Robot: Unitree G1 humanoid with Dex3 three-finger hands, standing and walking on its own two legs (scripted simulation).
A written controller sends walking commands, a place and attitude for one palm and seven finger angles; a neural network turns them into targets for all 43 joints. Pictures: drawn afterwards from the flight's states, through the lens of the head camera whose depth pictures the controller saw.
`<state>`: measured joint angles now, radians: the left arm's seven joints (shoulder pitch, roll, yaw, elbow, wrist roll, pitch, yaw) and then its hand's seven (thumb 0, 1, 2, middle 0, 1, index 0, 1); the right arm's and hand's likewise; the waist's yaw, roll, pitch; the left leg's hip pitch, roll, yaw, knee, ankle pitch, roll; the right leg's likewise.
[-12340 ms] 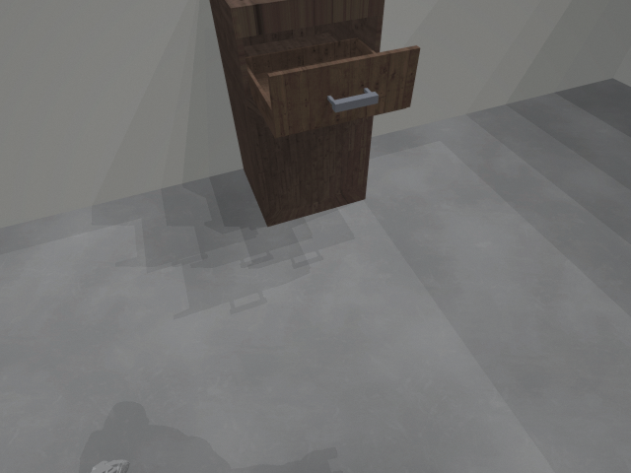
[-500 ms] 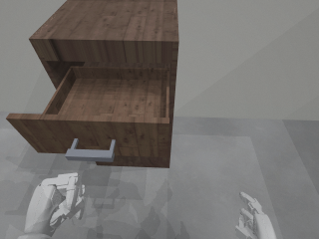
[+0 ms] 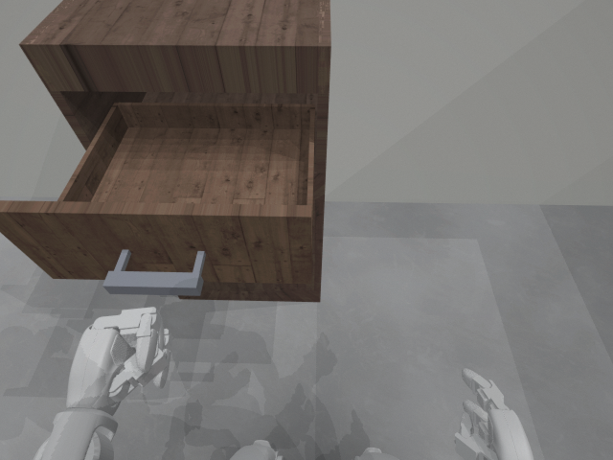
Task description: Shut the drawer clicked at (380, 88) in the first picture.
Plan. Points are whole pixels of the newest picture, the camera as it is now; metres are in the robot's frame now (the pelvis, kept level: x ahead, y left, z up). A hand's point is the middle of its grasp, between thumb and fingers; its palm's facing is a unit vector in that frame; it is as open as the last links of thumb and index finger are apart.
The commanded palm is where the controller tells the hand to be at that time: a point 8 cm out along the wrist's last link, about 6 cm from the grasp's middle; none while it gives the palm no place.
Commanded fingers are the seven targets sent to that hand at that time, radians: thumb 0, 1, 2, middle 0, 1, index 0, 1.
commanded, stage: bring the fist close to the handle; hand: left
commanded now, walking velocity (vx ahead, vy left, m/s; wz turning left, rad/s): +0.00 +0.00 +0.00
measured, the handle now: (158, 270) +0.37 +0.24 +0.01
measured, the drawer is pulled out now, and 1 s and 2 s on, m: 0.27 0.27 0.17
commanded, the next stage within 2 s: push the drawer shut in 0.90 s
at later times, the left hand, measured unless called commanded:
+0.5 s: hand (177, 337) +0.27 +0.19 +0.01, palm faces +0.00 -1.00 -0.03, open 3.3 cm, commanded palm +0.25 +0.24 +0.01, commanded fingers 0.00 0.90 0.90 -1.40 -1.60 -1.40 -1.60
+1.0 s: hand (183, 335) +0.27 +0.18 +0.01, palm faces -0.01 -1.00 -0.04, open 3.3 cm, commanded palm +0.25 +0.23 +0.01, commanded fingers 0.00 0.90 0.90 -1.40 -1.60 -1.40 -1.60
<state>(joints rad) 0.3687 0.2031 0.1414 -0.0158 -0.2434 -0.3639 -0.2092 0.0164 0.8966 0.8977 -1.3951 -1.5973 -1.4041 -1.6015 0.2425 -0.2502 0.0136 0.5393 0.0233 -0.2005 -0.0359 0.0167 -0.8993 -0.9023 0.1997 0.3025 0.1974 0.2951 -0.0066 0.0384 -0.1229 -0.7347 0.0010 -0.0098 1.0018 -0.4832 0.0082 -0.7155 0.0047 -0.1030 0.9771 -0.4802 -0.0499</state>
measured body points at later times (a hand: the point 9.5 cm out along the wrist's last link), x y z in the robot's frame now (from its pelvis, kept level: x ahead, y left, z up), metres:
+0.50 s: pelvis -0.01 +0.01 -0.03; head +0.07 +0.01 +0.41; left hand +0.26 +0.24 +0.01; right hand +0.16 -0.23 -0.12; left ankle +0.00 +0.11 -0.68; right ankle +0.00 -0.09 -0.68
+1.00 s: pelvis -0.01 +0.02 -0.03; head +0.08 +0.03 +0.41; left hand +0.27 +0.23 +0.01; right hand +0.16 -0.22 -0.13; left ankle +0.00 +0.11 -0.68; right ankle +0.00 -0.09 -0.68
